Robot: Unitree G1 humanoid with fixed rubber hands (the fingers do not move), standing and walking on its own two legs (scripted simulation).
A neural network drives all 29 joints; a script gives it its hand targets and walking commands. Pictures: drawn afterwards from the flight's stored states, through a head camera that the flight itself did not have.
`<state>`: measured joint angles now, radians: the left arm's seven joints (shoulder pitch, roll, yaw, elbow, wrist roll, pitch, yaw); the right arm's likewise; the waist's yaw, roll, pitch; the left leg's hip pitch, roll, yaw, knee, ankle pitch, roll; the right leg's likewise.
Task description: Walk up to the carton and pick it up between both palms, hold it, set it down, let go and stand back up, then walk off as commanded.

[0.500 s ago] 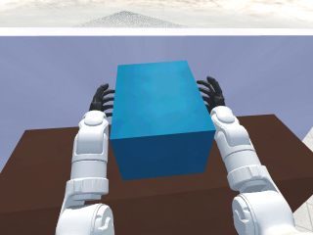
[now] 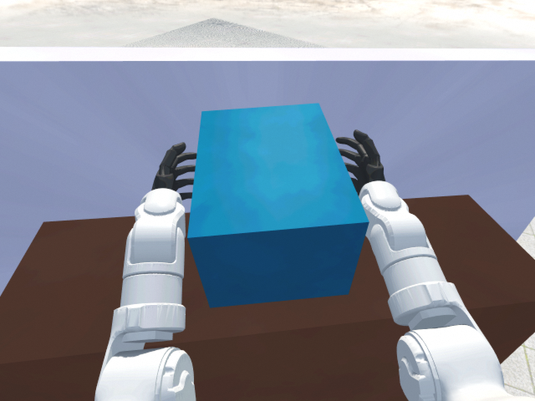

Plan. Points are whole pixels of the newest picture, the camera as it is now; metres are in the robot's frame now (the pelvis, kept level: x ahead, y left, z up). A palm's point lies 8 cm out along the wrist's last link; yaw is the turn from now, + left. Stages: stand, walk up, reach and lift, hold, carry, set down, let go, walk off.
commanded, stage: hold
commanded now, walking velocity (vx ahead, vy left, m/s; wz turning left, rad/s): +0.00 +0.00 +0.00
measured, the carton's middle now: (269, 195) +0.40 -0.01 +0.16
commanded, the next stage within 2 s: set down in 0.48 s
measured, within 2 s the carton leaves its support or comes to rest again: neither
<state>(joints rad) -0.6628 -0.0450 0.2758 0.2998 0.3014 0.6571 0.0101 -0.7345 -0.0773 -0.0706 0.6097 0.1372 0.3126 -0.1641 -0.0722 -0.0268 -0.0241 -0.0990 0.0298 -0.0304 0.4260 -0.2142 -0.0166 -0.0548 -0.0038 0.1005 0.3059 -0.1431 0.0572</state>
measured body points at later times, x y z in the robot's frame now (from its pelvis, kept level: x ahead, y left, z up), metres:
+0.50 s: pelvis +0.00 +0.00 +0.00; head -0.05 +0.02 +0.45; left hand +0.39 +0.14 +0.19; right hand +0.39 -0.16 +0.20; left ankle +0.02 +0.13 -0.74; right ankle +0.03 -0.16 -0.74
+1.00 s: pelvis +0.01 +0.00 +0.00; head -0.02 +0.02 +0.45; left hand +0.42 +0.14 +0.18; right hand +0.41 -0.16 +0.20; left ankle +0.02 +0.13 -0.74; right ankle +0.03 -0.16 -0.74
